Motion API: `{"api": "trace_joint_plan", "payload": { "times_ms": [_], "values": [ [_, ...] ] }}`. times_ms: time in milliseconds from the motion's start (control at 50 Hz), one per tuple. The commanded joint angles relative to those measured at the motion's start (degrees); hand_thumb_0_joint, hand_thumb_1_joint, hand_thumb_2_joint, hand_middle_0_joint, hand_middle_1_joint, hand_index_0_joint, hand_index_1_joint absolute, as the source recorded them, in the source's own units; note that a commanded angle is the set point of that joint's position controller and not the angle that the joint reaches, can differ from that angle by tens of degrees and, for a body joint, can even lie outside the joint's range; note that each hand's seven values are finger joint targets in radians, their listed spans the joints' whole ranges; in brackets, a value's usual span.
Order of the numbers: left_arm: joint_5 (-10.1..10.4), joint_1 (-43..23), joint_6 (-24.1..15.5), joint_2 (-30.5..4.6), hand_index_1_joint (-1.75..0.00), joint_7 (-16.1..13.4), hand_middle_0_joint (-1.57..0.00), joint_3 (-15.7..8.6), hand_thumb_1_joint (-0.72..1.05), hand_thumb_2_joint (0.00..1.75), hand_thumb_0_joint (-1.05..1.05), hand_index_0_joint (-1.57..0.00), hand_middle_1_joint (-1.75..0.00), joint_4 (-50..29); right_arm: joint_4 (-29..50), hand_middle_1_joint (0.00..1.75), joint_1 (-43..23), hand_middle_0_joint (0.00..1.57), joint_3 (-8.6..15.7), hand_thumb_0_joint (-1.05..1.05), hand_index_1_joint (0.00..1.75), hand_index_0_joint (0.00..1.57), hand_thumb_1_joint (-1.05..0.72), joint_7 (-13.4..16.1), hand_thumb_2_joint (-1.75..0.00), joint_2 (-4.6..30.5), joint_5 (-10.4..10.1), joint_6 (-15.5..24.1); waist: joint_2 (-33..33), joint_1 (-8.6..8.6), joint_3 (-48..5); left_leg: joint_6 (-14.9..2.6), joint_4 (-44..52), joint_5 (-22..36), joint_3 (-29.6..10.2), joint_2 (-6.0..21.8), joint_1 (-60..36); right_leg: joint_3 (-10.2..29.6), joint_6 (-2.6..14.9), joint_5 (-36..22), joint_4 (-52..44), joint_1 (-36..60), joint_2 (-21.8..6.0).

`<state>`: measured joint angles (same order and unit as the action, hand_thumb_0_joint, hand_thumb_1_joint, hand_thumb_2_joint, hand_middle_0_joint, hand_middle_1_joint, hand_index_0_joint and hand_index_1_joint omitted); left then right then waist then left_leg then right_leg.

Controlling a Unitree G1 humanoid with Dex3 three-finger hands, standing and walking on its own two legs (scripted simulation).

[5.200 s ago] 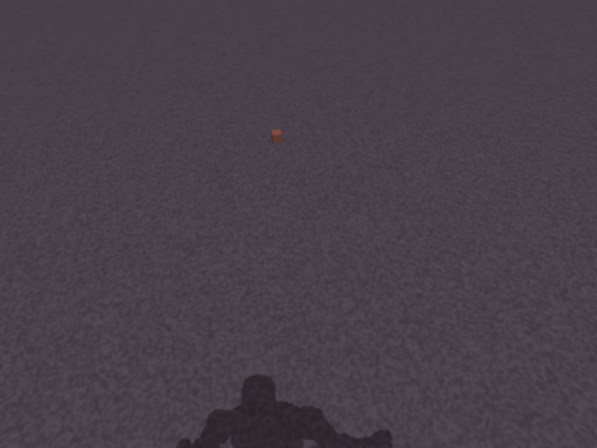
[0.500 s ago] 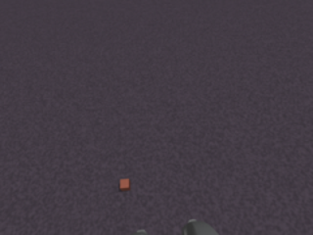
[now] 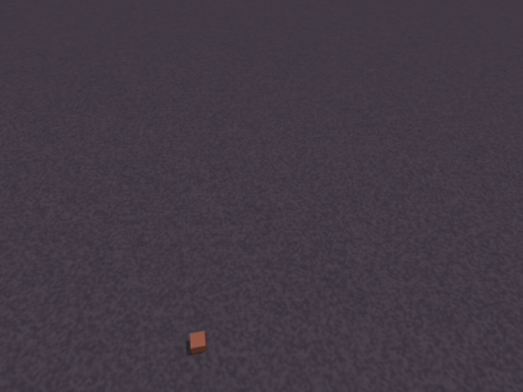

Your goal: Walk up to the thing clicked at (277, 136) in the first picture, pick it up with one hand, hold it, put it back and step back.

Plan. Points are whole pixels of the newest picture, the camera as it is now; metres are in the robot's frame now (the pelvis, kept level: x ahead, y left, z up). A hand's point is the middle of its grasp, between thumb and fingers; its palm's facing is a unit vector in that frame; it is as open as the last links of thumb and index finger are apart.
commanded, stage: walk up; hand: left
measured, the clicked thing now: (198, 342) +0.50 +0.20 -0.74
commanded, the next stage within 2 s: stand in 1.52 s
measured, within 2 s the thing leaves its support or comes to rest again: neither
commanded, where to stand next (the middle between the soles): +0.12 -0.07 m, yaw +3 degrees
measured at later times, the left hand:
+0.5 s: hand out of the picture +0.15 +0.21 -0.15, palm faces -0.03 -0.94 -0.34, open 7.4 cm
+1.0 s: hand out of the picture +0.15 +0.22 -0.15, palm faces +0.00 -0.94 -0.34, open 7.4 cm
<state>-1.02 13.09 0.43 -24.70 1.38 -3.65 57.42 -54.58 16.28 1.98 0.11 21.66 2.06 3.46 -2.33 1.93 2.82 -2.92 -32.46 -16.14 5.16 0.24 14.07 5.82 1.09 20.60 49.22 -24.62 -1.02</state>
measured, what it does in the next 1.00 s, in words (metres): steps on the spot: right foot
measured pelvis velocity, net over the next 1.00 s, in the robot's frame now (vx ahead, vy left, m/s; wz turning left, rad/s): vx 0.06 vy -0.04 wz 0.01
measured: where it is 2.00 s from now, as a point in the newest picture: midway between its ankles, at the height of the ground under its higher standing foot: outside the picture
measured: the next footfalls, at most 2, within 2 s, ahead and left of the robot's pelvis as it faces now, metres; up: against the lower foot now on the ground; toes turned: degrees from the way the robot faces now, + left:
right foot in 0.18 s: +0.07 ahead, -0.17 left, +0.00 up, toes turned -2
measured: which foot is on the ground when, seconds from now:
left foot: down 0.00-1.00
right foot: up 0.00-0.16, down 0.18-1.00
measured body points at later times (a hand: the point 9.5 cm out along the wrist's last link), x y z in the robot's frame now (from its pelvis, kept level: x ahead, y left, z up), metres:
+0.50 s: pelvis +0.05 -0.03 +0.00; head +0.07 -0.04 +0.45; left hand +0.16 +0.26 -0.12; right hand +0.13 -0.33 -0.13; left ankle +0.02 +0.09 -0.73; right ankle +0.03 -0.17 -0.73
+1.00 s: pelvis +0.06 -0.04 +0.01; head +0.07 -0.04 +0.46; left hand +0.15 +0.27 -0.12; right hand +0.14 -0.35 -0.12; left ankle +0.02 +0.09 -0.73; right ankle +0.03 -0.17 -0.73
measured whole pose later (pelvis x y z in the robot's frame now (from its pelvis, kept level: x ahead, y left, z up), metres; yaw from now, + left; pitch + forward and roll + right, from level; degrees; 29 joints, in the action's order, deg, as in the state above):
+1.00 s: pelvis +0.06 -0.04 +0.01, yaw +1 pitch -2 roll +0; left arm -0.6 3.6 0.0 -20.1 0.7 -1.1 64.6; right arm -64.1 5.7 0.4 0.1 20.9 0.4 1.3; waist -0.2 0.4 3.3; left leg 0.6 -26.7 -17.1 1.5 1.4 7.8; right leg -1.9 -0.8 16.5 26.9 -8.7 -1.8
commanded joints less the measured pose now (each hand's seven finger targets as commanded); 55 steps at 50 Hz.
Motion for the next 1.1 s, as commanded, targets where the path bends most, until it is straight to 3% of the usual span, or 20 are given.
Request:
{"api": "trace_joint_plan", "payload": {
  "times_ms": [0, 40, 80, 120, 140, 160, 180, 200, 220, 260, 300, 320, 340, 380, 420, 440, 560, 680, 720, 1080],
  "values": [
    [0.18, -2.61, -1.18, -8.56, -0.3, -0.53, -0.2, -1.56, 0.9, 0.9, 0.0, -0.2, -0.3, -2.2, 3.68, 0.3, -4.12, 0.2, 3.99, 0.0, 0.3, 0.2, -0.9, 0.62, -0.9, 15.2, -0.13, 1.03, 11.13, -0.29, 2.46, -2.78, 18.58, -13.91, -16.16, 12.73, -0.25, -2.25, -0.53, -0.9, -5.63, -1.67, -0.91],
    [0.2, -3.84, -1.44, -8.32, -0.3, -0.7, -0.2, -1.19, 0.9, 0.9, 0.0, -0.2, -0.3, -1.7, 3.04, 0.3, -3.16, 0.2, 3.85, 0.0, 0.3, 0.2, -0.9, 0.46, -0.9, 15.14, -0.31, 0.53, 11.38, 0.32, 1.28, -2.88, 16.14, -7.93, -15.0, 12.49, -2.29, -4.15, -0.44, 1.22, -9.02, 0.14, -0.75],
    [0.2, -2.83, -1.77, -7.81, -0.3, -1.0, -0.2, -0.87, 0.9, 0.9, 0.0, -0.2, -0.3, -0.52, 2.87, 0.3, -4.36, 0.2, 3.69, 0.0, 0.3, 0.2, -0.9, 0.26, -0.9, 15.24, -0.58, -0.07, 11.7, -0.55, 0.34, -4.61, 13.85, -2.65, -13.7, 13.17, 0.35, -6.73, -0.13, 0.53, -12.65, 5.75, -0.91],
    [0.12, -1.11, -2.57, -6.84, -0.3, -1.42, -0.2, -0.44, 0.9, 0.9, 0.0, -0.2, -0.3, 0.72, 2.69, 0.3, -5.74, 0.2, 2.97, 0.0, 0.3, 0.2, -0.9, 0.11, -0.9, 14.38, -1.27, -0.82, 9.12, -2.25, -1.46, -3.63, 7.42, 5.87, -9.92, 11.18, 0.56, -7.94, 0.47, -5.93, -24.81, 13.18, 0.35],
    [-0.31, -1.44, -3.11, -8.16, -0.3, -1.78, -0.2, -0.81, 0.9, 0.9, 0.0, -0.2, -0.3, 0.84, 2.34, 0.3, -4.89, 0.2, 2.16, 0.0, 0.3, 0.2, -0.9, 0.08, -0.9, 12.16, -1.83, -0.88, 6.02, -2.72, -3.61, -1.58, 3.83, 11.71, -8.49, 10.18, 2.51, -4.55, 1.31, -10.07, -26.79, 18.69, -1.45],
    [-0.6, -0.02, -3.69, -10.82, -0.3, -2.19, -0.2, -1.52, 0.9, 0.9, 0.0, -0.2, -0.3, 0.96, 2.55, 0.3, -4.09, 0.2, 1.25, 0.0, 0.3, 0.2, -0.9, 0.15, -0.9, 10.48, -2.38, -0.57, 0.39, -3.07, -6.01, 0.58, -2.28, 13.05, -6.57, 7.65, 5.83, 4.54, 3.03, -17.43, -27.41, 23.63, -7.29],
    [-0.15, -1.13, -3.91, -13.59, -0.3, -2.22, -0.2, -1.53, 0.9, 0.9, 0.0, -0.2, -0.3, 0.78, 2.97, 0.3, -5.7, 0.2, 1.07, 0.0, 0.3, 0.2, -0.9, 0.16, -0.9, 9.66, -2.62, -0.41, -3.05, -2.66, -6.38, 2.43, -5.31, 1.77, -3.77, 2.16, 9.91, 13.62, 7.81, -17.0, -27.19, 23.92, -12.94],
    [0.32, -3.86, -3.57, -14.51, -0.3, -2.01, -0.2, -1.56, 0.9, 0.9, 0.0, -0.2, -0.3, 0.4, 1.49, 0.3, -5.17, 0.2, 1.35, 0.0, 0.3, 0.2, -0.9, 0.55, -0.9, 10.41, -2.53, -0.46, -3.94, -1.84, -5.52, 2.15, -3.63, -6.43, -4.01, 1.57, 6.01, 14.05, 10.9, -15.81, -25.99, 19.18, -15.6],
    [0.5, -5.66, -3.19, -13.18, -0.3, -1.84, -0.2, -1.24, 0.9, 0.9, 0.0, -0.2, -0.3, -0.26, 0.18, 0.3, -4.21, 0.2, 1.59, 0.0, 0.3, 0.2, -0.9, 0.61, -0.9, 11.24, -2.32, -0.2, -3.15, -0.88, -5.48, 1.68, -1.19, -5.85, -4.0, 1.65, 4.23, 10.98, 9.99, -14.61, -25.09, 17.48, -14.61],
    [0.8, -9.23, -2.64, -10.36, -0.3, -1.66, -0.2, 0.07, 0.9, 0.9, 0.0, -0.2, -0.3, -1.38, -1.91, 0.3, -2.57, 0.2, 1.99, 0.0, 0.3, 0.2, -0.9, 0.61, -0.9, 12.69, -2.13, 0.32, -2.44, 0.76, -5.05, 0.47, 5.52, 1.48, -6.48, 3.87, -3.09, 3.19, 5.33, -15.67, -21.06, 10.55, -9.91],
    [0.87, -9.27, -2.45, -7.89, -0.3, -1.49, -0.2, 0.55, 0.9, 0.9, 0.0, -0.2, -0.3, -0.43, -2.27, 0.3, -4.8, 0.2, 2.41, 0.0, 0.3, 0.2, -0.9, 0.41, -0.9, 15.38, -2.08, 0.6, 2.56, -0.59, -2.7, -3.23, 10.96, 3.92, -17.09, 11.52, -5.64, -3.92, 1.28, -10.87, -14.78, 5.35, -2.77],
    [0.69, -8.96, -2.44, -8.13, -0.3, -1.62, -0.2, 0.45, 0.9, 0.9, 0.0, -0.2, -0.3, 0.43, -2.47, 0.3, -5.43, 0.2, 2.38, 0.0, 0.3, 0.2, -0.9, 0.39, -0.9, 15.78, -2.13, 0.55, 2.25, -1.15, -2.28, -5.07, 10.4, 8.69, -18.23, 13.75, -5.83, -4.45, 0.66, -9.19, -15.21, 5.95, -2.57],
    [0.67, -8.47, -2.65, -8.03, -0.3, -1.73, -0.2, 0.35, 0.9, 0.9, 0.0, -0.2, -0.3, 1.14, -2.57, 0.3, -6.89, 0.2, 2.14, 0.0, 0.3, 0.2, -0.9, 0.39, -0.9, 15.31, -2.18, 0.46, 2.07, -1.93, -2.43, -5.01, 9.0, 13.48, -16.36, 13.41, -4.83, -4.37, 0.87, -9.73, -16.87, 8.19, -2.7],
    [0.9, -7.87, -3.33, -8.51, -0.3, -1.83, -0.2, 0.3, 0.9, 0.9, 0.0, -0.2, -0.3, 1.9, -2.71, 0.3, -8.94, 0.2, 1.53, 0.0, 0.3, 0.2, -0.9, 0.52, -0.9, 13.41, -2.37, 0.37, 3.06, -2.27, -3.85, -1.59, 5.0, 22.31, -9.07, 8.36, -2.65, -2.0, 1.95, -21.79, -20.87, 14.82, -4.77],
    [1.21, -7.25, -3.6, -9.18, -0.3, -2.06, -0.2, 0.13, 0.9, 0.9, 0.0, -0.2, -0.3, 2.65, -3.25, 0.3, -9.23, 0.2, 1.26, 0.0, 0.3, 0.2, -0.9, 0.78, -0.9, 12.03, -2.78, 0.27, 3.06, -2.08, -6.28, 0.76, 2.71, 23.07, -5.83, 5.5, -2.58, -0.16, 3.26, -33.12, -20.61, 18.97, -7.22],
    [1.23, -8.71, -3.49, -9.46, -0.3, -2.14, -0.2, 0.11, 0.9, 0.9, 0.0, -0.2, -0.3, 2.34, -3.76, 0.3, -8.52, 0.2, 1.2, 0.0, 0.3, 0.2, -0.9, 0.88, -0.9, 11.58, -2.72, 0.15, 1.96, -1.46, -6.96, 1.02, 3.35, 21.38, -5.46, 5.1, -2.22, 0.44, 3.53, -34.37, -20.16, 20.01, -8.06],
    [0.87, -11.53, -2.83, -8.93, -0.3, -2.38, -0.2, 0.16, 0.9, 0.9, 0.0, -0.2, -0.3, 2.71, -4.56, 0.3, -11.71, 0.2, 1.11, 0.0, 0.3, 0.2, -0.9, 0.68, -0.9, 10.6, -2.43, -0.55, -2.05, -1.78, -6.65, 0.48, 3.8, 15.49, -4.93, 4.93, -3.41, -0.57, 3.11, -27.66, -22.85, 18.86, -7.75],
    [0.78, -14.0, -2.32, -8.03, -0.3, -2.06, -0.2, 0.26, 0.9, 0.9, 0.0, -0.2, -0.3, 2.65, -5.55, 0.3, -12.73, 0.2, 1.31, 0.0, 0.3, 0.2, -0.9, 0.52, -0.9, 11.5, -1.87, -0.59, 1.26, -1.43, -5.61, -0.02, 7.88, 16.51, -6.65, 6.14, -6.34, -2.93, 1.81, -22.02, -23.64, 16.66, -5.92],
    [0.75, -13.91, -2.31, -7.66, -0.3, -1.94, -0.2, 0.31, 0.9, 0.9, 0.0, -0.2, -0.3, 2.8, -5.73, 0.3, -12.54, 0.2, 1.23, 0.0, 0.3, 0.2, -0.9, 0.56, -0.9, 11.61, -1.94, -0.56, 2.04, -1.56, -6.76, -0.14, 8.0, 19.12, -7.0, 6.67, -7.19, -3.32, 1.59, -22.86, -23.52, 17.92, -5.74],
    [0.47, -12.92, -1.84, -7.94, -0.3, -1.49, -0.2, 0.17, 0.9, 0.9, 0.0, -0.2, -0.3, 3.05, -5.44, 0.3, -13.28, 0.2, 0.93, 0.0, 0.3, 0.2, -0.9, 0.52, -0.9, 11.62, -1.72, -0.91, 1.89, -1.85, -4.8, -0.03, 9.8, 14.26, -7.63, 6.01, -6.44, -3.24, 1.47, -18.96, -26.69, 18.67, -5.6]
  ]
}}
